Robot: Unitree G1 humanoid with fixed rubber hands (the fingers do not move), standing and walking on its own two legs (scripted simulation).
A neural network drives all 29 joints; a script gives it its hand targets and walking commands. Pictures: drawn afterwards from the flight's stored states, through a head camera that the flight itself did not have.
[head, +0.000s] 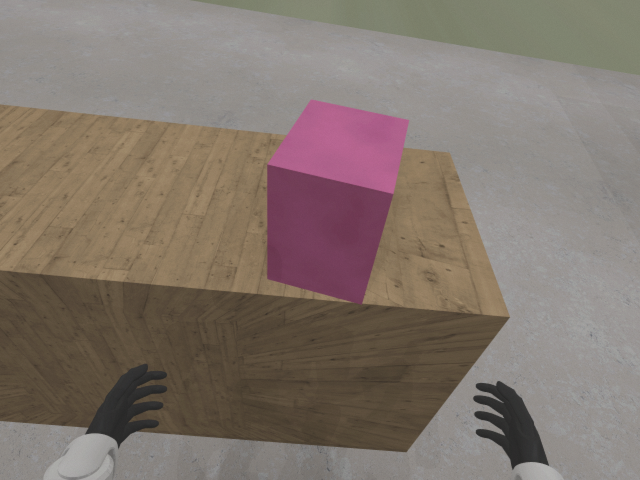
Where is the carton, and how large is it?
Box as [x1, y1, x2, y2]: [267, 99, 408, 304]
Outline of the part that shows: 311,99 267,164 267,278 361,304 393,193 408,120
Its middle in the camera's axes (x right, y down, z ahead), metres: +0.03 -0.07 +0.66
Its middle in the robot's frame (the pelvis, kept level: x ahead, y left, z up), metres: +0.55 -0.02 +0.06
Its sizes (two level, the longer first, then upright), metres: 0.214 0.170 0.237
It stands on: a pedestal, 0.72 m high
